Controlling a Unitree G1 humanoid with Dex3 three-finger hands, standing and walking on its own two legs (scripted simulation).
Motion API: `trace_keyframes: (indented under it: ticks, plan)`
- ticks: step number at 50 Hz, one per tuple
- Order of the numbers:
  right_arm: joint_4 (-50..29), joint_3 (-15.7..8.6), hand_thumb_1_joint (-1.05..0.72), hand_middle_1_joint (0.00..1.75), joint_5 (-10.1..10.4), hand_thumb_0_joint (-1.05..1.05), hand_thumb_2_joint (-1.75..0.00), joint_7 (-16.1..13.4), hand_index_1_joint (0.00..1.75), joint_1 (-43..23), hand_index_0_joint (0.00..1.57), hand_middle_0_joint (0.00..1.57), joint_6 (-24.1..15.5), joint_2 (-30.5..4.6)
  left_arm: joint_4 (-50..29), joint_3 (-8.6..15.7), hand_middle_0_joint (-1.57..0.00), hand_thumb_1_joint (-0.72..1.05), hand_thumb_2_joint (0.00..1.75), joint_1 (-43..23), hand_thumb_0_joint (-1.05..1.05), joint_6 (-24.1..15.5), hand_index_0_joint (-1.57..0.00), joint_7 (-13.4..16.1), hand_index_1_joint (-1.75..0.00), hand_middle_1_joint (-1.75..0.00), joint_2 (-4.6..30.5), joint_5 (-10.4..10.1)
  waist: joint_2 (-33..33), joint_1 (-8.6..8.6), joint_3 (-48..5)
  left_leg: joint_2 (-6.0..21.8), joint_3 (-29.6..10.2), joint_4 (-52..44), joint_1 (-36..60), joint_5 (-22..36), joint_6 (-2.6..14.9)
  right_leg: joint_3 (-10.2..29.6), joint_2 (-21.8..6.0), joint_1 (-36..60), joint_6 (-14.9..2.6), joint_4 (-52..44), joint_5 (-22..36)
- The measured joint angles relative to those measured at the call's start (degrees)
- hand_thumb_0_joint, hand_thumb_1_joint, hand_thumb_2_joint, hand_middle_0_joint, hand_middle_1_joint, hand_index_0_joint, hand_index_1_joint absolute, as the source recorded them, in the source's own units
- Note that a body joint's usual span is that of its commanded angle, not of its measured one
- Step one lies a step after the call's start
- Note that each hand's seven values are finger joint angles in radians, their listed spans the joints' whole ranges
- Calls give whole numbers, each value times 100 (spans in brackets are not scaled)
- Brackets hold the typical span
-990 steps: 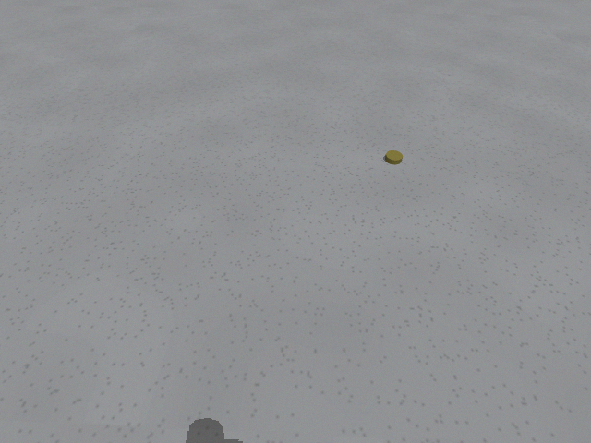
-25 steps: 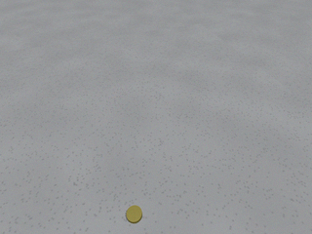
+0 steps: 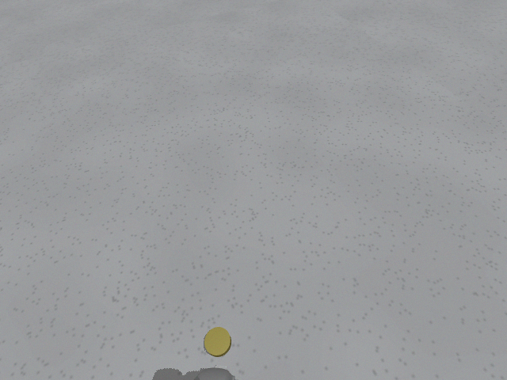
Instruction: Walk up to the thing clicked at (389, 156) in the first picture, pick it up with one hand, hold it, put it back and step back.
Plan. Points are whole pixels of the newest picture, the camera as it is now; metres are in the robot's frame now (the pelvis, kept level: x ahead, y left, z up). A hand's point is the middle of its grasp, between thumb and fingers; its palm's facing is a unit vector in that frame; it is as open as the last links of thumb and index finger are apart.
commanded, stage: walk up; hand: left
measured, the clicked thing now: (218, 341) +0.35 +0.19 -0.76
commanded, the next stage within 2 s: none
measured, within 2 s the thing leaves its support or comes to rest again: neither
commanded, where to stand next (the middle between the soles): +0.01 +0.01 m, yaw +1 degrees
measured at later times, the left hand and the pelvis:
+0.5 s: hand out of the picture -0.02 +0.26 -0.18, palm faces -0.06 -0.91 -0.40, open 7.3 cm; pelvis -0.09 -0.01 -0.03, yaw -2 degrees
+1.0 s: hand out of the picture -0.04 +0.32 -0.16, palm faces +0.00 -0.93 -0.36, open 7.4 cm; pelvis -0.06 +0.04 +0.00, yaw +2 degrees
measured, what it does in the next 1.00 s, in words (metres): steps on the spot: left foot, then right foot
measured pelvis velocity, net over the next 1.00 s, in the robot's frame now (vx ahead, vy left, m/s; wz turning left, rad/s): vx -0.06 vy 0.04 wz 0.03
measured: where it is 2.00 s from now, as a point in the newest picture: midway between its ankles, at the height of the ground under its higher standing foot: outside the picture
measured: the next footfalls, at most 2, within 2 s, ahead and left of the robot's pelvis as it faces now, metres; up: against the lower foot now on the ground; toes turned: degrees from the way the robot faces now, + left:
left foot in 0.08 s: +0.12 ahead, +0.13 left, +0.00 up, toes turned +1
right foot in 0.44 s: -0.09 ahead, -0.14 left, +0.00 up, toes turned -1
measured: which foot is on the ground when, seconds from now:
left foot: up 0.00-0.06, down 0.08-0.48, up 0.50-0.84, down 0.86-1.00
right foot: down 0.00-0.12, up 0.14-0.42, down 0.44-0.88, up 0.90-1.00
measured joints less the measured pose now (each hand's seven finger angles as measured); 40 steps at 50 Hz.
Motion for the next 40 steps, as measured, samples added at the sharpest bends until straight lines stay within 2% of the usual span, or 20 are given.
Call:
trace_keyframes:
  ticks: [2,4,5,6,8,10,12,14,18,22,23,24,25,26,27,28,30,32,36,40]
  plan:
    - [-53,36,-90,30,9,0,-90,-81,30,-89,20,20,-37,59,-214,28,-20,90,90,-167,1,194,-21,-37,-30,-30,40,-7,-120,-6,127,26,214,-502,6,358,-39,-9,-70,-177,33,369,-192]
    - [-111,52,-90,30,-19,0,-90,-122,30,-87,20,20,-110,83,-394,42,-20,90,90,-342,1,338,-21,-74,-30,-30,99,-59,-211,-47,193,14,431,-1300,194,1261,-36,-70,-118,-409,86,919,-494]
    - [-101,37,-90,30,-49,0,-90,-142,30,-103,20,20,-145,124,-441,58,-20,90,90,-463,1,399,-21,-82,-30,-30,148,-95,-322,-69,237,-53,489,-1421,240,1309,34,-69,-184,-547,106,1264,-670]
    - [-91,34,-90,30,-87,0,-90,-160,30,-159,20,20,-151,209,-462,91,-20,90,90,-628,1,463,-21,-75,-30,-30,210,-141,-518,-51,331,-157,562,-1307,195,1232,92,118,-213,-724,43,1677,-735]
    - [-147,92,-90,30,-126,0,-90,-158,30,-257,20,20,-133,333,-523,152,-20,90,90,-874,1,562,-21,-18,-30,-30,273,-205,-729,-33,464,-190,613,-1133,79,1166,161,544,104,-1114,-44,2707,-1361]
    - [-224,129,-90,30,-120,0,-90,-159,30,-366,20,21,-100,383,-553,148,-20,90,90,-994,1,612,-21,8,-30,-30,282,-214,-737,-68,526,-83,571,-1158,13,1240,184,646,453,-1420,-81,3659,-1685]
    - [-330,127,-90,30,-140,0,-90,-191,31,-461,20,21,-77,396,-557,151,-20,91,90,-998,1,634,-21,-35,-30,-30,275,-208,-722,-77,491,31,587,-1306,-50,1386,180,677,606,-1622,-83,4265,-1640]
    - [-456,110,-90,30,-154,0,-90,-219,31,-531,21,21,-99,363,-566,173,-20,91,90,-922,1,660,-21,-92,-30,-30,262,-189,-679,-77,419,139,620,-1418,-152,1521,165,716,633,-1675,-40,4526,-1488]
    - [-623,76,-90,30,-185,0,-90,-235,31,-622,21,21,-153,270,-527,256,-20,91,90,-706,1,680,-21,-166,-30,-30,297,-130,-640,-35,311,291,691,-1491,-345,1731,114,778,439,-1307,99,3868,-1372]
    - [-669,62,-90,30,-303,0,-90,-87,31,-631,21,21,-40,133,-281,301,-20,91,90,-318,1,466,-21,-209,-30,-30,328,-111,-553,46,60,466,806,-1196,-564,1687,120,382,72,-478,67,1797,-1602]
    - [-653,40,-90,30,-321,0,-90,-53,31,-639,21,21,18,63,-160,326,-20,91,90,-232,1,393,-21,-210,-30,-30,269,-87,-377,16,43,555,711,-1038,-613,1604,149,260,148,-326,70,1502,-1333]
    - [-605,-2,-90,30,-318,0,-90,-48,31,-600,20,21,75,-6,-38,330,-20,91,90,-157,1,348,-21,-211,-30,-30,173,-42,-128,-72,48,603,480,-816,-653,1239,201,91,275,-194,57,1413,-1195]
    - [-539,-31,-90,30,-305,0,-90,-61,31,-482,20,21,128,-16,24,324,-20,91,90,-15,1,330,-21,-219,-30,-30,117,20,-27,-108,-74,505,287,-586,-724,649,193,0,295,-161,41,1391,-1143]
    - [-449,-38,-90,30,-288,0,-90,-72,30,-331,20,21,170,2,54,306,-20,91,90,149,1,335,-21,-223,-30,-30,98,83,-64,-36,-260,289,134,-322,-780,213,140,38,225,-197,0,1398,-1132]
    - [-333,-36,-90,30,-262,0,-90,-62,30,-214,20,21,199,9,90,291,-20,91,90,300,1,336,-21,-219,-30,-30,84,120,-136,101,-409,79,21,-51,-772,34,84,167,142,-224,-42,1366,-1103]
    - [-227,-41,-90,30,-230,0,-90,-30,30,-140,20,20,210,-15,150,289,-20,90,90,422,1,318,-21,-203,-30,-30,46,138,-152,197,-494,-79,-92,191,-724,70,52,277,86,-205,-48,1252,-1018]
    - [-102,-78,-90,30,-156,0,-90,17,30,12,20,20,160,-117,285,287,-20,90,90,554,1,253,-21,-177,-30,-30,-61,143,7,167,-572,-259,-343,508,-611,313,20,261,46,-79,39,860,-748]
    - [-29,-104,-90,30,-132,0,-90,63,30,258,20,20,92,-173,299,322,-20,90,90,616,1,173,-21,-214,-30,-30,-85,157,139,79,-636,-293,-354,634,-467,410,-23,115,6,29,28,533,-591]
    - [213,-81,-90,30,-166,0,-90,246,30,725,20,20,40,-183,14,436,-21,90,89,743,1,-62,-21,-307,-30,-30,63,146,106,138,-713,-200,9,285,-34,244,-80,-62,-135,213,-67,139,-508]
    - [270,-49,-90,30,-208,1,-90,327,30,772,20,20,-49,-167,-192,464,-20,90,90,824,1,-173,-21,-333,-30,-30,224,73,12,204,-565,-44,230,-569,281,16,-19,-170,-246,383,64,-84,-417]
